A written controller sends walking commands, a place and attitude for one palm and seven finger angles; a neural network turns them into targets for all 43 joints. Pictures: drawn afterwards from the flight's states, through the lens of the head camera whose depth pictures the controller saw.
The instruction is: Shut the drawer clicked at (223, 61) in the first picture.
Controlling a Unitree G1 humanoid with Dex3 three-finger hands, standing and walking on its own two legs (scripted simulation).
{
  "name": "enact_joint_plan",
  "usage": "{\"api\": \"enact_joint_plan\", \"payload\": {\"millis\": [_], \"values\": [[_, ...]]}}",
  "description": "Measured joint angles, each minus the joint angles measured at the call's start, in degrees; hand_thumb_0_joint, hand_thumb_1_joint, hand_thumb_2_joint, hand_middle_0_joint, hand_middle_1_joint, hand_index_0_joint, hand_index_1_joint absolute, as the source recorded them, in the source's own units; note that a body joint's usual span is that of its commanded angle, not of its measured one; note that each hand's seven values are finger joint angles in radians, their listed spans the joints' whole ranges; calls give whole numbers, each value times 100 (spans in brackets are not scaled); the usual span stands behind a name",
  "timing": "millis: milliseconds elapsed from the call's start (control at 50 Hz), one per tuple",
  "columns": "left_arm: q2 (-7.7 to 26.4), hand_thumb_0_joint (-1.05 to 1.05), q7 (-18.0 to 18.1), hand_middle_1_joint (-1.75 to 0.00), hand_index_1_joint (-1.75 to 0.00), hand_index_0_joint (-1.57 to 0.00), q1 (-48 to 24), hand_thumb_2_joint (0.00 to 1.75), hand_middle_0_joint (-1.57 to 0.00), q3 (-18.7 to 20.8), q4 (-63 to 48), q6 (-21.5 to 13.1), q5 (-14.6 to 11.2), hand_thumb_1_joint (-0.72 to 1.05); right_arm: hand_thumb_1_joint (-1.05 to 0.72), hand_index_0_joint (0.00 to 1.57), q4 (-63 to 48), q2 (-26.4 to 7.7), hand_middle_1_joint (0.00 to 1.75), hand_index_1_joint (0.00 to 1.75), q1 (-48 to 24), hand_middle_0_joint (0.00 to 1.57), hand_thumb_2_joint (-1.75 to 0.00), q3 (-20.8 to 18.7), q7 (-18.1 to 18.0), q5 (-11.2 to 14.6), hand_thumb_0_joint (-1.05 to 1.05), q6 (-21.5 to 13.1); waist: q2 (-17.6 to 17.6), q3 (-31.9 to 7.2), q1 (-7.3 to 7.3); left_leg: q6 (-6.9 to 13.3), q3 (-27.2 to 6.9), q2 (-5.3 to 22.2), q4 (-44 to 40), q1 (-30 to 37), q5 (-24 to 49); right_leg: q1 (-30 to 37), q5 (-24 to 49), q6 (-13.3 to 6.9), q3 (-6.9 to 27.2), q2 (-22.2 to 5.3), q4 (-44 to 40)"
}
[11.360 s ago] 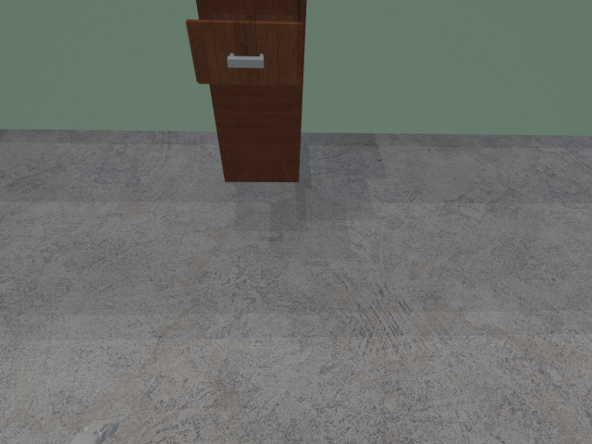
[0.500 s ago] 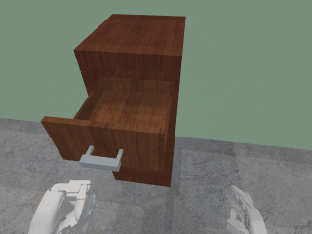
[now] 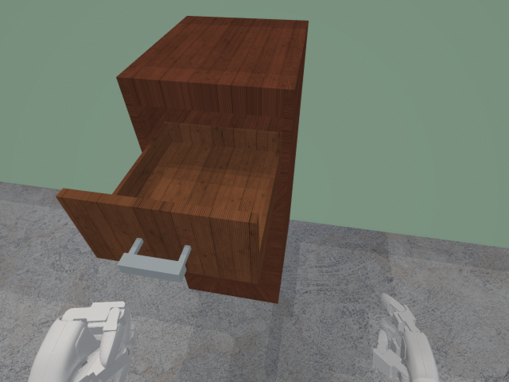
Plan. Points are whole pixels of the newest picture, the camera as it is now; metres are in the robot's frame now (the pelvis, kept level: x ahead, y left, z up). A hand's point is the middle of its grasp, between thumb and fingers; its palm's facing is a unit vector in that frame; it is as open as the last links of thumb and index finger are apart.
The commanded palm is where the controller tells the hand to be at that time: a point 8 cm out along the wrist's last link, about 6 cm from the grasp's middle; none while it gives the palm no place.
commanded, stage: bring the fist close to the handle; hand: left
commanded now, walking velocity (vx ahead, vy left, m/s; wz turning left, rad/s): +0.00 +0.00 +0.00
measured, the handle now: (157, 257) +0.31 +0.20 +0.03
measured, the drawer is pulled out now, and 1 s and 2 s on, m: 0.29 0.29 0.24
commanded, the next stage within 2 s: push the drawer shut in 1.18 s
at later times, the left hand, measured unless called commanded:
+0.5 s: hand (146, 333) +0.17 +0.17 +0.06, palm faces -0.06 -1.00 -0.05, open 3.3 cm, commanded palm +0.15 +0.22 +0.06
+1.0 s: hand (158, 317) +0.20 +0.17 +0.04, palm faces -0.08 -1.00 -0.03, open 3.3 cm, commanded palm +0.18 +0.22 +0.03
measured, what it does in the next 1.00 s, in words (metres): stands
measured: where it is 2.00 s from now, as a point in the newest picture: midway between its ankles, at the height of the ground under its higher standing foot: outside the picture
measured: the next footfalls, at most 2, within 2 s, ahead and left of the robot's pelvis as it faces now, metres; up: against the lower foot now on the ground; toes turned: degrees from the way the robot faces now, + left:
none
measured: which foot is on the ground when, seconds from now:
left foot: down 0.00-1.00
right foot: down 0.00-1.00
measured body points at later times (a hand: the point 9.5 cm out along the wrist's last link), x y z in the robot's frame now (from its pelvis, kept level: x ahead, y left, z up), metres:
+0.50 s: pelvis +0.00 +0.01 -0.01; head +0.03 +0.00 +0.44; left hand +0.17 +0.22 +0.07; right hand +0.18 -0.23 -0.08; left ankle +0.02 +0.10 -0.71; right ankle -0.02 -0.07 -0.71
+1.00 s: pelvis +0.00 +0.03 -0.03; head +0.04 +0.03 +0.41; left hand +0.20 +0.22 +0.04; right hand +0.17 -0.21 -0.11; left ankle +0.02 +0.10 -0.71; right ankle -0.02 -0.07 -0.71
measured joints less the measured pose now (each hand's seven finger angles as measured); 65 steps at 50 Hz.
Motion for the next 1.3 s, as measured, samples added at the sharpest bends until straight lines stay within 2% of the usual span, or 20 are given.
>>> {"api": "enact_joint_plan", "payload": {"millis": [160, 340, 540, 680, 860, 1120, 1300], "values": [[-9, 2, -154, -160, -160, -140, -442, 90, -140, -66, 447, -346, 32, 90, -90, 20, 106, -84, 30, 30, 4, 20, -90, -72, 21, -55, 1, 20, -4, 42, -106, -12, -15, -1, 112, -228, -34, -231, -50, -12, -19, -6, 129], [-94, 2, -90, -160, -160, -140, -646, 90, -140, -1, 935, -428, 22, 90, -90, 20, 126, -61, 30, 30, 112, 20, -90, -152, 51, -74, 1, 248, -74, 0, -225, 22, 80, -24, 176, -438, -76, -501, -108, 22, 69, -44, 282], [-200, 2, 71, -160, -160, -140, -878, 90, -140, -316, 1101, -847, 153, 90, -90, 20, -26, -74, 30, 30, 49, 20, -90, -152, 113, -139, 1, 351, -72, 27, -266, 108, 96, -62, 634, -980, -223, -1024, -257, 83, 59, -106, 731], [-227, 2, 308, -160, -160, -140, -1209, 90, -140, -503, 1249, -831, 345, 90, -90, 20, -198, 5, 30, 30, -3, 20, -90, -84, 134, -181, 1, 568, -104, -46, -286, 159, 144, -71, 975, -1375, -345, -1430, -380, 122, 89, -136, 1090], [-207, 2, 533, -160, -160, -140, -1610, 90, -140, -562, 1447, -763, 431, 90, -90, 20, -364, 13, 30, 30, 37, 20, -90, -4, 153, -218, 1, 842, -107, -132, -322, 201, 162, -48, 1361, -1794, -503, -1831, -511, 153, 93, -132, 1438], [-234, 2, 699, -160, -160, -140, -1162, 90, -140, -660, 1103, -638, 445, 90, -90, 20, -561, -23, 30, 30, 183, 20, -90, -48, 151, -171, 1, 1132, -51, -218, -352, 246, 189, -50, 1361, -1758, -545, -1786, -521, 201, 125, -132, 1401], [-154, 2, 842, -160, -160, -140, -1310, 90, -140, -776, 951, -811, 542, 90, -90, 20, -640, -37, 30, 30, 146, 20, -90, -30, 147, -199, 1, 1159, -70, -201, -331, 228, 155, -42, 1523, -1931, -584, -1944, -572, 179, 84, -130, 1558]]}}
